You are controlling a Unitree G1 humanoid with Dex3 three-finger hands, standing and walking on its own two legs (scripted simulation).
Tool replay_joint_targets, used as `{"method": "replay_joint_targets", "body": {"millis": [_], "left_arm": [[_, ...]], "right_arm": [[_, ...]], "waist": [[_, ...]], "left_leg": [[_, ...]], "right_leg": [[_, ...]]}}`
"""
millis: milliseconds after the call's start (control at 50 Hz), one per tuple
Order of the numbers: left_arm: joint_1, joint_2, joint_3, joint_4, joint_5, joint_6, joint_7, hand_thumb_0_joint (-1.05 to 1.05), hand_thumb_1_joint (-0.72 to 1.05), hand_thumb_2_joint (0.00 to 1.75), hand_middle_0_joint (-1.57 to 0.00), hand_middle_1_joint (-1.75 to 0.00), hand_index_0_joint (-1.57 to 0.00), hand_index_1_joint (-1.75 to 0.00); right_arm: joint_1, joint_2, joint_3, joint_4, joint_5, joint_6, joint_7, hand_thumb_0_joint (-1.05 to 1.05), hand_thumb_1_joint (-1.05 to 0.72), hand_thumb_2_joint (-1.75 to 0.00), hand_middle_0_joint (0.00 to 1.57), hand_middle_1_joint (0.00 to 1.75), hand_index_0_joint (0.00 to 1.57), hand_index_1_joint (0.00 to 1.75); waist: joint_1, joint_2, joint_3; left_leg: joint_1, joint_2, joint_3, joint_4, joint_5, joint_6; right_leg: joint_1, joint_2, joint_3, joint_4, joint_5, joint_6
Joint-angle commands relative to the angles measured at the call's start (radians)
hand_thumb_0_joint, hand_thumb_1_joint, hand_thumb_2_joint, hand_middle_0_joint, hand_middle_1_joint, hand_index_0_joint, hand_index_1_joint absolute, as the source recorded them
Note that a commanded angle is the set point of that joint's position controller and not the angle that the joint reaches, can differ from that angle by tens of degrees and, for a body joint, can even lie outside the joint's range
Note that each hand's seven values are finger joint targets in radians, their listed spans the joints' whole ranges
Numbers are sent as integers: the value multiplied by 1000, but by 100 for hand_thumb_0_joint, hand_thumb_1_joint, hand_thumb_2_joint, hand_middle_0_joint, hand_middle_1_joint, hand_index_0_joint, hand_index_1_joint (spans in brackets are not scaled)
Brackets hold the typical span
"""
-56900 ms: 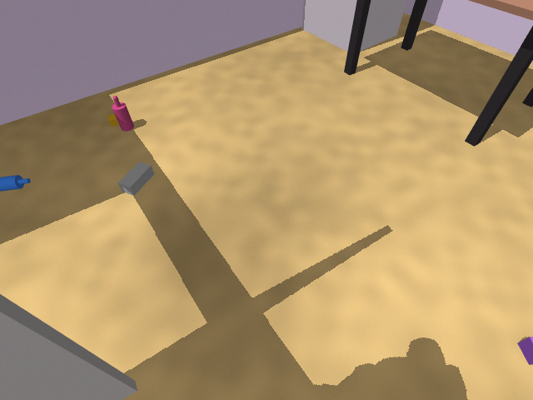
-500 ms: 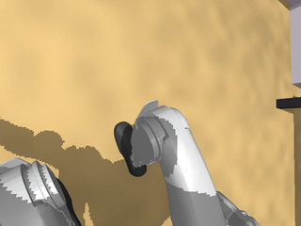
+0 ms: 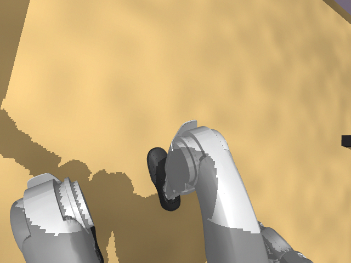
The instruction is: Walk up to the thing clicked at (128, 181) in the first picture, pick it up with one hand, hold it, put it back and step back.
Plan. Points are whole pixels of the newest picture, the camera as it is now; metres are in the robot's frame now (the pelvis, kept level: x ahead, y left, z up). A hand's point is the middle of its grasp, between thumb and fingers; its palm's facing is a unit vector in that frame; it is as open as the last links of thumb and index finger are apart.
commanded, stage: settle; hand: left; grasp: from above
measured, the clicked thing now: out of the picture +0.52 +0.40 -0.24
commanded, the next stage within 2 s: lift in 0.34 s
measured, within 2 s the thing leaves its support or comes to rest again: neither
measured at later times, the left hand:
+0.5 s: hand out of the picture +0.51 +0.37 -0.12, palm faces -0.41 -0.10 -0.91, open 10.3 cm
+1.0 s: hand out of the picture +0.44 +0.37 -0.01, palm faces -0.43 -0.13 -0.89, open 10.3 cm
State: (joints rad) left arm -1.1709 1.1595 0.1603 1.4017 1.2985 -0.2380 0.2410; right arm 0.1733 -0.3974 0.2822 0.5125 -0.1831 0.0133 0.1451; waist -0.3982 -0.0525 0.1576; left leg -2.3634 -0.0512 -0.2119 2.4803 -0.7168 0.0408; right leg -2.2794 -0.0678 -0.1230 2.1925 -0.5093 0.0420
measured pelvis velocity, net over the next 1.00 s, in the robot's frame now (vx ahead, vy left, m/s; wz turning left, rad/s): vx -0.01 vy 0.00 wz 0.13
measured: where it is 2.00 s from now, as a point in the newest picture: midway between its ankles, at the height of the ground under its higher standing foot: (130, 218)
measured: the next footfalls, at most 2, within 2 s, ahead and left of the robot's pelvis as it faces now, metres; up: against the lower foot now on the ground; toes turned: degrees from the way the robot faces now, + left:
none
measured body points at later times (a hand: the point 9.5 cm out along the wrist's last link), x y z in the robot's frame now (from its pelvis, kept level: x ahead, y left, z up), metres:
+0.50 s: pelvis -0.01 +0.00 +0.02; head +0.26 +0.12 +0.36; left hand +0.52 +0.37 -0.07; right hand +0.06 -0.28 -0.03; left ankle +0.06 +0.11 -0.29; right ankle +0.16 -0.14 -0.29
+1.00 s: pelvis -0.01 +0.00 +0.08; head +0.21 +0.10 +0.46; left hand +0.46 +0.38 +0.04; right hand +0.09 -0.28 -0.02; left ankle +0.06 +0.11 -0.29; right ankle +0.16 -0.14 -0.29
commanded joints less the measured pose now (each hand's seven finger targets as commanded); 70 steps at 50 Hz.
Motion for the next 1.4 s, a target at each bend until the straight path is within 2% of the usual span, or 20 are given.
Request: {"method": "replay_joint_targets", "body": {"millis": [0,20,60,120,280,340,360,380,400,500,600,720,760,860,940,1000,1120,1260,1320,1380], "left_arm": [[-282,183,-21,-222,-33,2,-27,0,57,54,-89,-66,-93,-62],[-253,183,-18,-215,-36,7,-41,0,58,55,-91,-64,-94,-60],[-328,139,-49,-316,-53,-4,-65,0,62,56,-94,-64,-98,-60],[-303,132,-56,-286,-59,-3,-92,0,61,56,-92,-66,-96,-62],[-374,132,-54,-291,-29,-7,-74,0,55,51,-89,-60,-93,-56],[-391,121,-52,-279,-25,7,-64,0,54,53,-89,-59,-92,-56],[-400,117,-53,-278,-22,12,-64,0,56,45,-89,-66,-95,-60],[-397,111,-60,-271,-25,17,-66,0,51,46,-86,-58,-90,-52],[-373,108,-59,-254,-25,26,-72,0,54,44,-88,-65,-94,-60],[-345,101,-53,-293,-61,53,-121,0,53,45,-87,-57,-91,-51],[-298,78,-49,-351,-119,61,-189,0,69,54,-96,-68,-102,-62],[-254,101,-6,-497,-157,30,-275,0,69,56,-95,-70,-101,-63],[-224,75,-2,-544,-170,5,-282,0,69,56,-95,-69,-101,-63],[-158,49,16,-601,-211,-18,-281,0,70,61,-96,-71,-101,-66],[-91,-69,-39,-607,-237,-13,-273,0,70,62,-96,-71,-101,-66],[-26,-84,-47,-652,-251,0,-271,0,66,61,-92,-73,-97,-67],[10,-127,-46,-795,-314,27,-260,0,64,62,-90,-74,-96,-68],[168,-191,-63,-788,-324,86,-217,0,59,65,-86,-77,-91,-72],[259,-267,-108,-804,-332,111,-214,0,59,67,-86,-76,-91,-71],[347,-289,-121,-820,-347,130,-213,0,58,69,-88,-73,-92,-69]], "right_arm": [[225,-324,-154,34,16,33,-22,0,-91,-90,20,30,20,30],[234,-309,-153,33,18,36,-21,0,-91,-90,20,30,20,30],[244,-305,-171,39,24,46,-23,0,-91,-90,20,30,20,30],[255,-306,-182,40,37,59,-26,0,-91,-90,20,30,20,30],[236,-279,-189,29,51,68,-39,0,-90,-90,20,30,20,30],[239,-274,-195,27,54,64,-42,0,-90,-90,20,30,20,30],[243,-275,-198,24,55,64,-42,0,-94,-91,20,30,20,30],[241,-263,-197,26,55,64,-41,0,-89,-90,20,30,20,30],[244,-273,-203,20,58,63,-42,0,-94,-91,20,30,20,30],[257,-258,-219,13,68,76,-49,0,-89,-90,20,30,20,30],[269,-237,-229,14,81,95,-60,0,-91,-91,20,30,20,30],[258,-234,-262,8,102,111,-85,0,-91,-90,20,30,20,30],[256,-217,-270,12,106,115,-92,0,-91,-90,20,30,20,30],[237,-191,-298,27,121,124,-105,0,-91,-90,20,30,20,30],[210,-167,-316,42,135,123,-111,0,-91,-90,20,30,20,30],[197,-154,-328,34,146,121,-117,0,-91,-90,20,30,20,30],[158,-127,-350,46,169,109,-134,0,-91,-90,20,30,20,30],[111,-89,-355,68,192,86,-158,0,-90,-90,20,30,20,30],[98,-67,-356,71,200,76,-166,0,-90,-90,20,30,20,30],[93,-45,-354,71,208,64,-176,0,-90,-90,20,30,20,30]], "waist": [[-68,587,-715],[-56,566,-722],[-54,585,-758],[-45,554,-737],[-19,576,-789],[-23,592,-800],[-25,596,-795],[-26,597,-811],[-24,569,-797],[8,542,-873],[23,500,-883],[91,520,-952],[108,521,-990],[142,467,-1008],[150,441,-971],[178,421,-989],[205,395,-1024],[252,322,-954],[259,285,-930],[274,219,-877]], "left_leg": [[607,46,40,-321,336,-68],[605,44,53,-331,322,-61],[633,43,51,-351,328,-63],[638,34,37,-370,320,-61],[658,15,53,-398,316,-57],[688,15,52,-412,311,-57],[690,12,41,-423,308,-59],[683,17,65,-424,302,-53],[666,11,63,-423,297,-50],[662,10,99,-450,285,-37],[646,9,109,-485,248,-29],[741,5,74,-537,251,-40],[776,3,87,-550,268,-39],[772,0,102,-605,244,-27],[811,16,81,-700,153,-23],[856,25,85,-757,132,-18],[1019,40,49,-873,204,-28],[1167,47,56,-1043,205,-27],[1227,51,87,-1098,231,-25],[1225,47,138,-1144,248,-17]], "right_leg": [[324,35,-86,-140,120,-93],[348,38,-81,-147,114,-90],[341,35,-78,-152,122,-90],[310,35,-75,-158,107,-94],[309,31,-53,-159,129,-94],[287,31,-48,-161,121,-93],[274,28,-48,-162,116,-93],[307,32,-47,-168,117,-92],[306,30,-44,-178,115,-94],[381,34,-28,-208,107,-96],[429,32,-21,-241,81,-95],[392,26,-2,-258,63,-107],[431,23,8,-274,79,-105],[485,22,27,-319,81,-100],[486,31,26,-357,41,-89],[561,36,29,-398,39,-84],[674,41,38,-470,97,-67],[859,51,45,-633,107,-59],[962,57,50,-723,117,-59],[1110,62,64,-823,130,-59]]}}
